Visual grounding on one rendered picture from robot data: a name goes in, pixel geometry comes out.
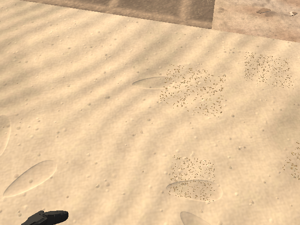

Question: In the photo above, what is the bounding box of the robot left hand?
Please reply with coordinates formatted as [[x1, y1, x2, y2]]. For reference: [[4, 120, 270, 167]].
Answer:
[[21, 210, 68, 225]]

